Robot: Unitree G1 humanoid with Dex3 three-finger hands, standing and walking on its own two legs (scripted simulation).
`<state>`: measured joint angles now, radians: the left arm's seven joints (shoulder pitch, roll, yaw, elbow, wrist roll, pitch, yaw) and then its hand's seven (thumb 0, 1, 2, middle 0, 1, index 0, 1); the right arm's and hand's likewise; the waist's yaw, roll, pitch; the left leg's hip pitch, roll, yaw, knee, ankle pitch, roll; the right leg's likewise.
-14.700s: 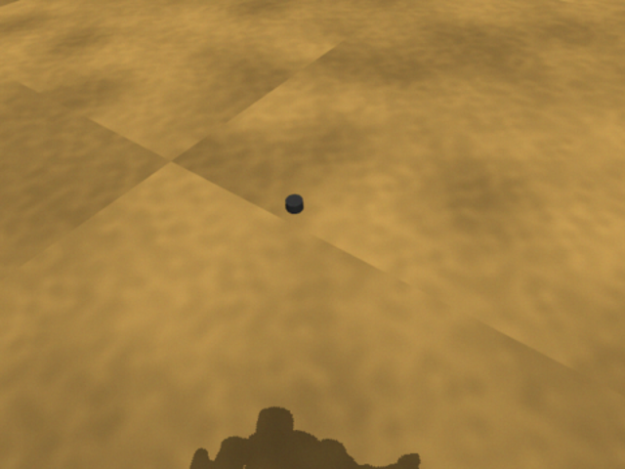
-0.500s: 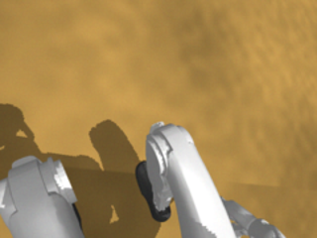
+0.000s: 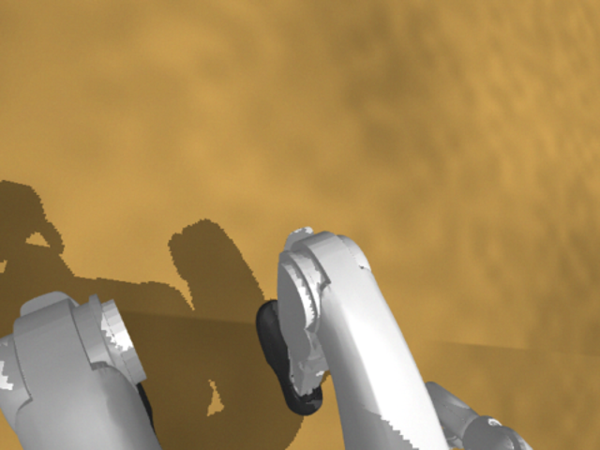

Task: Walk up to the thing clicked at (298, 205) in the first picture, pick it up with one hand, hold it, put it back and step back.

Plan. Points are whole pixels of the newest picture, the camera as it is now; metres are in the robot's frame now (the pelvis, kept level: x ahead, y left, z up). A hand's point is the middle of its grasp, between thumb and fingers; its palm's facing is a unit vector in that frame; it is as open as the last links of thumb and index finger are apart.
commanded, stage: close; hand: left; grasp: from above
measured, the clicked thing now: out of the picture +0.41 +0.35 -0.27
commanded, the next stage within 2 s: settle in 0.74 s
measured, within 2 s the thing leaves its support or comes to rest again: leaves its support in 1.14 s
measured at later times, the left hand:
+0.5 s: hand out of the picture +0.40 +0.35 -0.25, palm faces -0.42 -0.21 -0.88, open 10.1 cm
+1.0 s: hand out of the picture +0.40 +0.34 -0.25, palm faces -0.40 -0.18 -0.90, open 10.0 cm
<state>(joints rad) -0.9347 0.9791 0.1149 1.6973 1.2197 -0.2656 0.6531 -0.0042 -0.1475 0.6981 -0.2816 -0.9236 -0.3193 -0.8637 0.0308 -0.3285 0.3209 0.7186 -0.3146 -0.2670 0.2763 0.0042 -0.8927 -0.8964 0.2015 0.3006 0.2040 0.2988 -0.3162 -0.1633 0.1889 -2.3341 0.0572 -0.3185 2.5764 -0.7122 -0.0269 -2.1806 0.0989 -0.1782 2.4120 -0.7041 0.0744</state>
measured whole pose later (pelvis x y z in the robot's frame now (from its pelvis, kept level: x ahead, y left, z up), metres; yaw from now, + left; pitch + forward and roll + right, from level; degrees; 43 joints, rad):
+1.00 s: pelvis +0.00 +0.00 +0.00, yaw +0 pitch +24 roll -14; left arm -0.95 0.97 0.12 1.72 1.22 -0.23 0.68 0.00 0.05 0.45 -0.61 -0.68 -0.65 -0.62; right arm 0.02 -0.34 0.32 0.70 -0.32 -0.28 0.26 0.00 -0.90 -0.90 0.20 0.30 0.20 0.30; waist -0.33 -0.17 0.18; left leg -2.33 0.06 -0.32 2.56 -0.70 -0.02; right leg -2.18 0.10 -0.18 2.40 -0.68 0.08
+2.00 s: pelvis -0.01 -0.01 +0.03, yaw +7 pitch +31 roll -8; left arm -0.87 0.73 0.09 1.28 1.15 -0.16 0.30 -0.01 0.01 0.46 -0.67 -0.63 -0.71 -0.57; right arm 0.15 -0.30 0.08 0.72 -0.14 -0.06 0.17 0.01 -0.91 -0.90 0.20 0.30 0.20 0.30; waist -0.19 0.00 -0.03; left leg -2.32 0.05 -0.18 2.39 -0.64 -0.02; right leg -2.21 0.05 -0.08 2.33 -0.68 0.04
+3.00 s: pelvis +0.01 +0.00 +0.31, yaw +14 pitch +22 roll -3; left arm -0.32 0.49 -0.11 0.62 0.97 0.03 0.05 -0.01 0.02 0.52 -0.61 -0.67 -0.64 -0.63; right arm 0.18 -0.25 -0.01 0.67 0.03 0.01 -0.04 0.01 -0.91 -0.90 0.20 0.30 0.21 0.30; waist -0.06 0.05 -0.17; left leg -1.33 0.06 -0.04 1.47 -0.53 -0.01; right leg -1.26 0.00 -0.02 1.44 -0.56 0.03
